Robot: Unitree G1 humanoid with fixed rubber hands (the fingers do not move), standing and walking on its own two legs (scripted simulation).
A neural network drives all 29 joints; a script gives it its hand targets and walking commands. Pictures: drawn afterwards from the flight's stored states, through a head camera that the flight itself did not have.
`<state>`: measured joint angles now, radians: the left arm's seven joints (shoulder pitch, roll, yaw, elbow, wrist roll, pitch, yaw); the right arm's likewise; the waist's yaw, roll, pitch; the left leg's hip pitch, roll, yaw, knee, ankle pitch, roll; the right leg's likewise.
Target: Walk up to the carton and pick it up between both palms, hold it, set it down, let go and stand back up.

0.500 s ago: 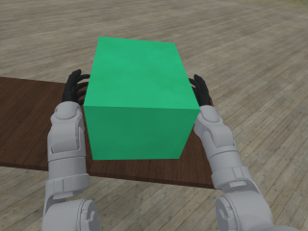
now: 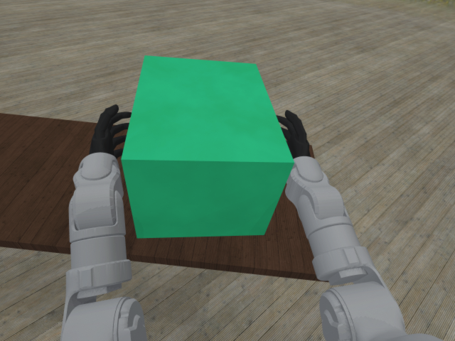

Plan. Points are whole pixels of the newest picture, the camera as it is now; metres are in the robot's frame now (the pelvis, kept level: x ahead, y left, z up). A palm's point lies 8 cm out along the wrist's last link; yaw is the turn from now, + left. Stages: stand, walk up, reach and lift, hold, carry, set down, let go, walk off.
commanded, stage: hold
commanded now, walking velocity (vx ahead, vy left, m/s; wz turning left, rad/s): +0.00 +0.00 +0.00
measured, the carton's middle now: (202, 142) +0.43 +0.01 +0.15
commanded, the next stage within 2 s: none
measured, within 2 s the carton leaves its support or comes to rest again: neither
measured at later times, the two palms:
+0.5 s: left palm (106, 154) +0.36 +0.17 +0.18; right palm (297, 157) +0.35 -0.15 +0.17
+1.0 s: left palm (106, 155) +0.36 +0.17 +0.18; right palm (298, 157) +0.35 -0.15 +0.17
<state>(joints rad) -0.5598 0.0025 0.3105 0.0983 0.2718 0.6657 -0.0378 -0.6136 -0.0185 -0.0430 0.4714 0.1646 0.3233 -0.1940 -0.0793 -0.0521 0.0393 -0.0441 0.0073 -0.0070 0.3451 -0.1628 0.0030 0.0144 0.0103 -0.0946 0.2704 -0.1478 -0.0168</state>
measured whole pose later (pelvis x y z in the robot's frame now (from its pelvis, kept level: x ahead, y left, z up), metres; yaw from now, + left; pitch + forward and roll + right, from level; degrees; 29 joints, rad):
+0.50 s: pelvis +0.00 +0.00 +0.00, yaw -1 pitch -8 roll -1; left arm -0.55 -0.01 0.31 0.07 0.28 0.68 -0.04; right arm -0.60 -0.03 -0.03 0.45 0.17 0.33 -0.19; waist -0.08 -0.05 0.05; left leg -0.04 0.01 0.00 0.34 -0.16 0.00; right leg 0.02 0.01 -0.09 0.27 -0.15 -0.02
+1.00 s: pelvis +0.00 +0.00 +0.00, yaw +0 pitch -8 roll -1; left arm -0.56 0.00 0.31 0.09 0.28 0.67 -0.04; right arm -0.61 -0.02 -0.04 0.46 0.16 0.32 -0.19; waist -0.08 -0.05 0.05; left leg -0.04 0.01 0.00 0.34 -0.16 0.00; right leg 0.01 0.01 -0.09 0.27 -0.15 -0.02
